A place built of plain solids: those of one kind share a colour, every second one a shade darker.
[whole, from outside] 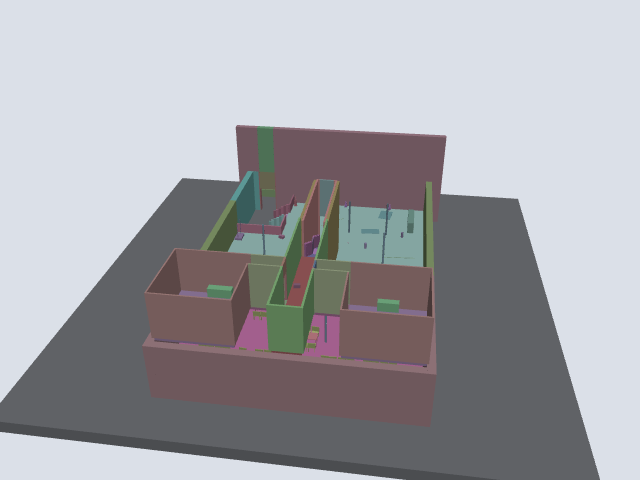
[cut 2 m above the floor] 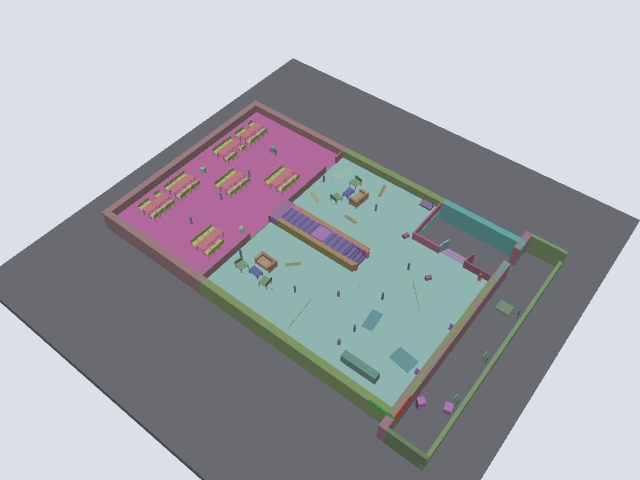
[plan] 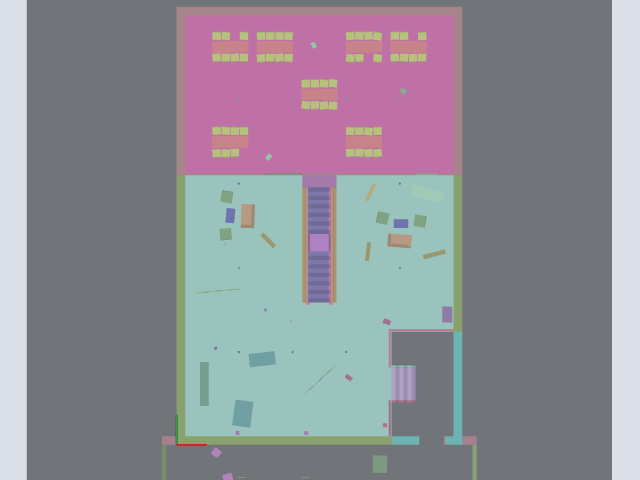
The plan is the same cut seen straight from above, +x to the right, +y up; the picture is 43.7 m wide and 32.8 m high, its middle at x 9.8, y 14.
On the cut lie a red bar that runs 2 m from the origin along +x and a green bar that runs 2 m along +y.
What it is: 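A 19th-century brewery 19.5 x 29.9 m; cast-iron columns of 0.16 m on a grid of 3.67 x 5.75 m, brick walls of 0.60 m, storeys of 3.76 m, the main floor 1.20 m over the street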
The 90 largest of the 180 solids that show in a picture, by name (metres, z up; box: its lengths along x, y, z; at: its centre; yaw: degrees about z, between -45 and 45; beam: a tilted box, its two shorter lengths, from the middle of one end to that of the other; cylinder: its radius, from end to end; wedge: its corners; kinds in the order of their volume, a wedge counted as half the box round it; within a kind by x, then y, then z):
{
 "floor_hall_1": {"box": [8.0, 8.7, 1.25], "at": [4.59, 14.07, 0.58]},
 "floor_hall_2": {"box": [14.09, 7.13, 1.25], "at": [7.64, 4.16, 0.58]},
 "floor_hall_3": {"box": [18.33, 2.0, 1.25], "at": [9.76, 8.73, 0.58]},
 "floor_hall_4": {"box": [8.0, 8.7, 1.25], "at": [14.93, 14.07, 0.58]},
 "floor_restaurant_1": {"box": [18.33, 10.81, 1.25], "at": [9.76, 23.94, 0.58]},
 "wall_restaurant_1": {"box": [0.6, 12.0, 4.68], "at": [0.29, 23.94, 2.29]},
 "wall_restaurant_2": {"box": [5.61, 0.12, 4.68], "at": [3.28, 18.48, 2.29]},
 "wall_restaurant_3": {"box": [19.52, 0.6, 4.68], "at": [9.76, 29.65, 2.29]},
 "wall_restaurant_4": {"box": [7.85, 0.12, 4.68], "at": [12.41, 18.48, 2.29]},
 "wall_restaurant_5": {"box": [1.2, 0.12, 4.68], "at": [18.44, 18.48, 2.29]},
 "wall_restaurant_6": {"box": [0.6, 12.0, 4.68], "at": [19.22, 23.94, 2.29]},
 "wall_hall_1": {"box": [0.6, 7.73, 4.68], "at": [0.29, 3.86, 2.29]},
 "wall_hall_2": {"box": [0.6, 2.0, 4.68], "at": [0.29, 8.73, 2.29]},
 "wall_hall_3": {"box": [0.6, 8.7, 4.68], "at": [0.29, 14.07, 2.29]},
 "wall_hall_4": {"box": [14.68, 0.6, 4.68], "at": [7.34, 0.3, 2.29]},
 "wall_hall_5": {"box": [0.6, 2.0, 4.68], "at": [19.22, 8.73, 2.29]},
 "wall_hall_6": {"box": [0.6, 8.7, 4.68], "at": [19.22, 14.07, 2.29]},
 "wall_street_1": {"box": [17.59, 0.6, 9.57], "at": [7.79, 0.3, 4.73]},
 "wall_street_2": {"box": [2.26, 0.6, 9.57], "at": [19.39, 0.3, 4.73]},
 "block_well_side_1": {"box": [0.23, 7.87, 8.34], "at": [8.7, 13.66, 4.12]},
 "block_well_side_2": {"box": [0.23, 7.87, 8.34], "at": [10.81, 13.66, 4.12]},
 "wall_well_1": {"box": [1.91, 0.6, 4.68], "at": [15.63, 0.3, 2.29]},
 "wall_well_2": {"box": [1.26, 0.6, 4.68], "at": [18.89, 0.3, 2.29]},
 "wall_well_3": {"box": [0.6, 7.73, 4.68], "at": [19.22, 3.86, 2.29]},
 "tread_steel_1": {"box": [1.28, 0.29, 1.4], "at": [9.76, 9.87, 0.65]},
 "tread_steel_2": {"box": [1.28, 0.29, 1.55], "at": [9.76, 10.16, 0.73]},
 "tread_steel_3": {"box": [1.28, 0.29, 1.7], "at": [9.76, 10.45, 0.8]},
 "tread_steel_4": {"box": [1.28, 0.29, 1.86], "at": [9.76, 10.74, 0.88]},
 "tread_steel_5": {"box": [1.28, 0.29, 2.01], "at": [9.76, 11.03, 0.95]},
 "tread_steel_6": {"box": [1.28, 0.29, 2.16], "at": [9.76, 11.32, 1.03]},
 "tread_steel_7": {"box": [1.28, 0.29, 2.31], "at": [9.76, 11.61, 1.1]},
 "tread_steel_8": {"box": [1.28, 0.29, 2.46], "at": [9.76, 11.9, 1.18]},
 "tread_steel_9": {"box": [1.28, 0.29, 2.61], "at": [9.76, 12.19, 1.25]},
 "tread_steel_10": {"box": [1.28, 0.29, 2.76], "at": [9.76, 12.48, 1.33]},
 "tread_steel_11": {"box": [1.28, 0.29, 2.91], "at": [9.76, 12.77, 1.4]},
 "tread_steel_12": {"box": [1.28, 0.29, 3.06], "at": [9.76, 13.06, 1.48]},
 "tread_steel_13": {"box": [1.28, 0.29, 3.36], "at": [9.76, 14.55, 1.63]},
 "tread_steel_14": {"box": [1.28, 0.29, 3.51], "at": [9.76, 14.84, 1.7]},
 "tread_steel_15": {"box": [1.28, 0.29, 3.66], "at": [9.76, 15.13, 1.78]},
 "tread_steel_16": {"box": [1.28, 0.29, 3.81], "at": [9.76, 15.42, 1.85]},
 "tread_steel_17": {"box": [1.28, 0.29, 3.96], "at": [9.76, 15.71, 1.93]},
 "tread_steel_18": {"box": [1.28, 0.29, 4.11], "at": [9.76, 16.0, 2.0]},
 "tread_steel_19": {"box": [1.28, 0.29, 4.26], "at": [9.76, 16.29, 2.08]},
 "tread_steel_20": {"box": [1.28, 0.29, 4.41], "at": [9.76, 16.58, 2.16]},
 "tread_steel_21": {"box": [1.28, 0.29, 4.56], "at": [9.76, 16.87, 2.23]},
 "tread_steel_22": {"box": [1.28, 0.29, 4.71], "at": [9.76, 17.16, 2.31]},
 "tread_steel_23": {"box": [1.28, 0.29, 4.86], "at": [9.76, 17.45, 2.38]},
 "wall_stairwell_1": {"box": [0.16, 8.03, 8.34], "at": [8.9, 13.58, 4.12]},
 "wall_stairwell_2": {"box": [0.3, 0.16, 8.34], "at": [10.55, 9.65, 4.12]},
 "wall_stairwell_3": {"box": [0.16, 8.03, 8.34], "at": [10.62, 13.58, 4.12]},
 "floor_room_bed_1": {"box": [5.56, 5.53, 0.33], "at": [3.39, 26.47, 4.8]},
 "floor_room_bed_2": {"box": [5.56, 5.53, 0.33], "at": [16.13, 26.47, 4.8]},
 "wall_room_bed_1": {"box": [0.12, 5.77, 3.68], "at": [0.55, 26.47, 6.75]},
 "wall_room_bed_2": {"box": [5.67, 0.12, 3.68], "at": [3.33, 23.65, 6.75]},
 "wall_room_bed_3": {"box": [5.79, 0.12, 3.68], "at": [3.39, 29.3, 6.75]},
 "wall_room_bed_4": {"box": [0.12, 4.5, 3.68], "at": [6.23, 27.11, 6.75]},
 "wall_room_bed_5": {"box": [0.12, 4.5, 3.68], "at": [13.29, 27.11, 6.75]},
 "wall_room_bed_6": {"box": [5.79, 0.12, 3.68], "at": [16.13, 29.3, 6.75]},
 "wall_room_bed_7": {"box": [5.67, 0.12, 3.68], "at": [16.19, 23.65, 6.75]},
 "wall_room_bed_8": {"box": [0.12, 5.77, 3.68], "at": [18.96, 26.47, 6.75]},
 "wall_spine_1": {"box": [0.16, 6.22, 3.68], "at": [8.67, 20.71, 6.75]},
 "wall_spine_2": {"box": [0.16, 4.76, 3.68], "at": [8.67, 27.13, 6.75]},
 "wall_spine_3": {"box": [2.35, 0.16, 3.68], "at": [9.76, 29.43, 6.75]},
 "wall_spine_4": {"box": [0.16, 6.22, 3.68], "at": [10.85, 20.71, 6.75]},
 "wall_spine_5": {"box": [0.16, 4.76, 3.68], "at": [10.85, 27.13, 6.75]},
 "far_1": {"box": [0.3, 3.09, 2.45], "at": [-0.85, -1.54, 1.18]},
 "far_2": {"box": [21.52, 0.3, 0.95], "at": [9.76, -2.94, 0.42]},
 "far_3": {"box": [0.3, 3.09, 2.45], "at": [20.37, -1.54, 1.18]},
 "block_well_back_1": {"box": [2.35, 0.82, 4.65], "at": [9.76, 18.01, 2.27]},
 "floor_spine_1": {"box": [2.03, 11.75, 0.33], "at": [9.76, 23.47, 4.8]},
 "wallover_street_1": {"box": [1.67, 0.6, 6.92], "at": [17.42, 0.3, 6.06]},
 "floor_steel_1": {"box": [1.28, 1.2, 3.21], "at": [9.76, 13.81, 1.55]},
 "wall_room_hall_1": {"box": [2.54, 0.12, 3.68], "at": [7.44, 23.65, 6.75]},
 "wall_room_hall_2": {"box": [2.54, 0.12, 3.68], "at": [7.44, 24.91, 6.75]},
 "wall_room_hall_3": {"box": [2.54, 0.12, 3.68], "at": [12.08, 23.65, 6.75]},
 "wall_room_hall_4": {"box": [2.54, 0.12, 3.68], "at": [12.08, 24.91, 6.75]},
 "block_desk_1": {"box": [0.6, 3.0, 1.18], "at": [1.89, 4.16, 1.74]},
 "tread_dock_1": {"box": [0.28, 2.23, 1.08], "at": [14.82, 4.16, 0.49]},
 "tread_dock_2": {"box": [0.28, 2.23, 0.91], "at": [15.09, 4.16, 0.41]},
 "tread_dock_3": {"box": [0.28, 2.23, 0.74], "at": [15.36, 4.16, 0.32]},
 "tread_dock_4": {"box": [0.28, 2.23, 0.57], "at": [15.64, 4.16, 0.23]},
 "wallover_well_1": {"box": [1.67, 0.6, 2.03], "at": [17.42, 0.3, 3.62]},
 "board_1": {"box": [1.55, 0.51, 0.79], "at": [3.39, 23.96, 5.31]},
 "board_2": {"box": [1.85, 0.56, 0.79], "at": [15.74, 23.99, 5.31]},
 "sofa_leather_1": {"box": [0.93, 1.63, 0.36], "at": [4.87, 15.63, 1.46], "yaw": -1.6},
 "sofa_leather_2": {"box": [1.63, 0.9, 0.36], "at": [15.24, 13.94, 1.46], "yaw": -4.6},
 "guard_1": {"box": [0.14, 2.63, 1.01], "at": [14.57, 6.59, 1.66]},
 "guard_2": {"box": [4.42, 0.14, 1.01], "at": [16.71, 7.84, 1.66]},
 "floor_room_hall_1": {"box": [2.42, 1.15, 0.33], "at": [7.38, 24.28, 4.8]},
 "wallover_stairwell_1": {"box": [1.28, 0.16, 3.69], "at": [9.76, 9.65, 6.44]}
}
